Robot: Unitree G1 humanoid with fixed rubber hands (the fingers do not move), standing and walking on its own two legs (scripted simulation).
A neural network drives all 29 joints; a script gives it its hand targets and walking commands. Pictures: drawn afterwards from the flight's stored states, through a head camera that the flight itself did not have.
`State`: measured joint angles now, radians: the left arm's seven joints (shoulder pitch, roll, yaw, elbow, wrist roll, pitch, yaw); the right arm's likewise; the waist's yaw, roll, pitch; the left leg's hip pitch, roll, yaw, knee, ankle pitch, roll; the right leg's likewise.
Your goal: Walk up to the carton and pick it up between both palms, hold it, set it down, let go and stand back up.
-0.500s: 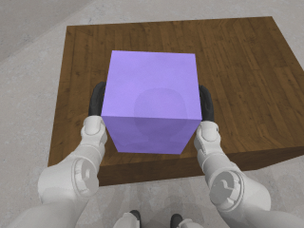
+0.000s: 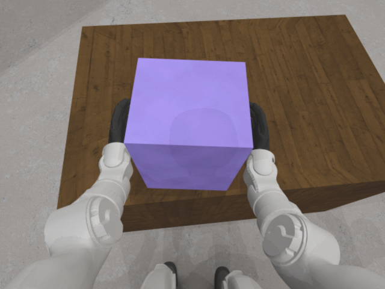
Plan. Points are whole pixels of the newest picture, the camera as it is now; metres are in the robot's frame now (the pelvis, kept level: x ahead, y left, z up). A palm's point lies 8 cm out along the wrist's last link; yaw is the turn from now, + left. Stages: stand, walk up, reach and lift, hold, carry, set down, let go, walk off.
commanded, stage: set down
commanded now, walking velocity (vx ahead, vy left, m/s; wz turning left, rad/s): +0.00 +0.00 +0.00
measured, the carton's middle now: (189, 134) +0.44 +0.04 -0.03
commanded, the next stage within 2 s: none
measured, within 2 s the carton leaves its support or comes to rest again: neither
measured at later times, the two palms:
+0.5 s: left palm (119, 132) +0.42 +0.19 -0.01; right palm (260, 137) +0.41 -0.12 +0.00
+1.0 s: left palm (96, 124) +0.43 +0.23 +0.01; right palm (273, 117) +0.45 -0.15 +0.02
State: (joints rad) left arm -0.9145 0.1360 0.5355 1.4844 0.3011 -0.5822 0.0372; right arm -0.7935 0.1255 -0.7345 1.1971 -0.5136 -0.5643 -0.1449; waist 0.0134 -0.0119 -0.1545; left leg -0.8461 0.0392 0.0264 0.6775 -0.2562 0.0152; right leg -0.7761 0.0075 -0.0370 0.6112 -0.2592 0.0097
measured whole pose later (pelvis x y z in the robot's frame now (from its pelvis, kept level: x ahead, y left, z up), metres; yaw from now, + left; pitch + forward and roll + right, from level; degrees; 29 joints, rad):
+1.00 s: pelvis -0.01 +0.00 -0.03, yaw +0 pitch +29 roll -3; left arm -1.05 0.29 -0.08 1.59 -0.33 -0.45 0.02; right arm -1.00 -0.17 -0.03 1.40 0.24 -0.37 -0.11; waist 0.02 0.01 -0.28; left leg -1.05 0.04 0.00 0.86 -0.32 0.01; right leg -0.97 0.00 -0.06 0.80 -0.33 0.01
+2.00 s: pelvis +0.00 -0.01 +0.02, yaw +1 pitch +12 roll -2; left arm -0.85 0.29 -0.01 1.29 -0.21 -0.22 -0.03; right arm -0.81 -0.18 0.07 1.23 0.35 -0.20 -0.13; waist 0.03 -0.03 -0.14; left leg -0.53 0.03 0.01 0.55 -0.22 0.00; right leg -0.45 0.01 -0.05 0.47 -0.22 0.00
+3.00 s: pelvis +0.01 -0.01 +0.02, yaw +1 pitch +2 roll -1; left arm -0.07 0.28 0.04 0.77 -0.20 -0.41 -0.07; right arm -0.11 -0.06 0.11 0.90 0.21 -0.53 -0.12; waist 0.04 -0.04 -0.03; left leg -0.35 0.03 0.02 0.62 -0.31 0.00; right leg -0.28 0.01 -0.04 0.57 -0.32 0.00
